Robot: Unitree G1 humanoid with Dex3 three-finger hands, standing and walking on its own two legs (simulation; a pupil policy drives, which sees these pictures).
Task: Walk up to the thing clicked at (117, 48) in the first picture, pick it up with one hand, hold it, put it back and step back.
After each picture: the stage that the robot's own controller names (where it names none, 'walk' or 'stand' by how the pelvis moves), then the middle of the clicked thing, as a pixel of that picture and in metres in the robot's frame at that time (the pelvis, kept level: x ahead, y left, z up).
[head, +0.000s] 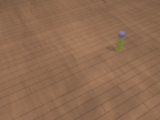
stand; (119, 41) +1.36 -0.44 -0.65
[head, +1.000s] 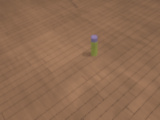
walk; (94, 46) +1.30 -0.03 -0.62
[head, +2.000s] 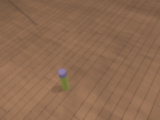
walk; (64, 80) +0.82 +0.23 -0.65
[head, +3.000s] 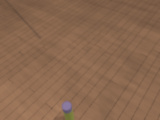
walk; (68, 113) +0.53 +0.17 -0.65
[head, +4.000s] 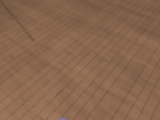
stand; out of the picture +0.40 +0.13 -0.64
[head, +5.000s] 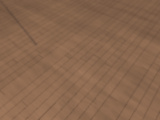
stand; out of the picture +0.39 +0.14 -0.66
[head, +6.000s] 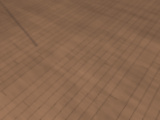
stand; out of the picture +0.40 +0.14 -0.66
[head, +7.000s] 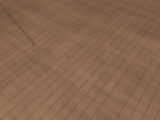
stand; out of the picture +0.38 +0.14 -0.66
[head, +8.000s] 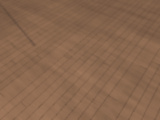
stand; out of the picture +0.38 +0.15 -0.66
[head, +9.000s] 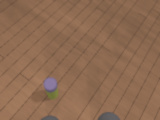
go down; (51, 89) +0.43 +0.13 -0.48
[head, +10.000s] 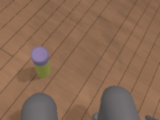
go down; (41, 64) +0.48 +0.15 -0.29
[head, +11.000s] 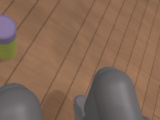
close in; (5, 42) +0.48 +0.18 -0.20
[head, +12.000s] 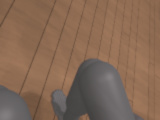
close; out of the picture +0.47 +0.21 -0.17
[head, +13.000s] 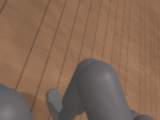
lift; out of the picture +0.45 +0.20 -0.17
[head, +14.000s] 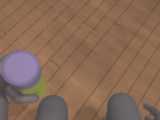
lift; (30, 80) +0.33 +0.17 +0.00
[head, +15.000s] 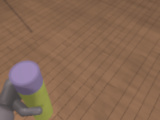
hold; (35, 96) +0.29 +0.16 +0.05
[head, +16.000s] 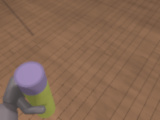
hold; (39, 94) +0.30 +0.15 +0.05
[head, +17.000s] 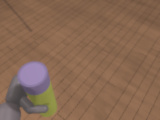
hold; (41, 94) +0.30 +0.14 +0.04
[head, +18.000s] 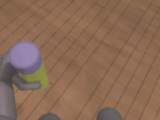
crouch; (33, 71) +0.38 +0.15 -0.02
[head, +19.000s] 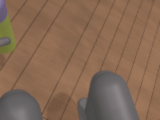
lower; out of the picture +0.50 +0.17 -0.07
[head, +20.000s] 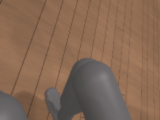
lower; out of the picture +0.46 +0.22 -0.18
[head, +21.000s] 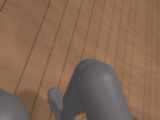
lower; out of the picture +0.46 +0.23 -0.17
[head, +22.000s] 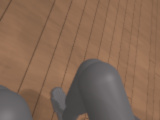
lower; out of the picture +0.44 +0.21 -0.18
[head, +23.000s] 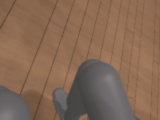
rest; out of the picture +0.44 +0.21 -0.17
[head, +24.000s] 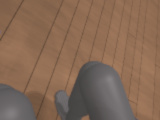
open; out of the picture +0.44 +0.18 -0.18
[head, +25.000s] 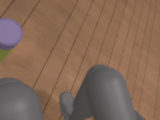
stand; (1, 44) +0.44 +0.17 -0.19
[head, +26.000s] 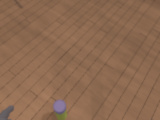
stand; (60, 111) +0.39 +0.11 -0.53
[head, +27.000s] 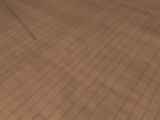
stand; out of the picture +0.38 +0.10 -0.60
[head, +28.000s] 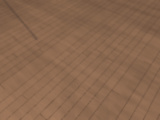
stand; out of the picture +0.37 +0.09 -0.60
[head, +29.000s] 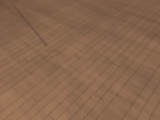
stand; out of the picture +0.41 +0.09 -0.65
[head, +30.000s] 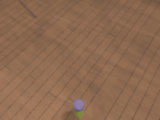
walk; (79, 109) +0.41 +0.04 -0.63
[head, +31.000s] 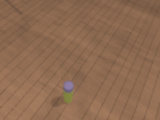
walk; (68, 92) +0.57 +0.06 -0.63
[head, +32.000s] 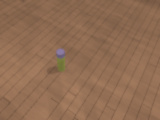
walk; (61, 60) +0.89 +0.17 -0.63
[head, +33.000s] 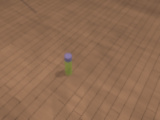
stand; (68, 64) +0.97 +0.12 -0.65
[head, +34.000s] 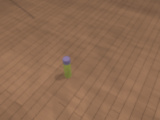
stand; (67, 67) +0.99 +0.15 -0.66
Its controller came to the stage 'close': yes
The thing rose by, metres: 0.69
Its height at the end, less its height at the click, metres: +0.00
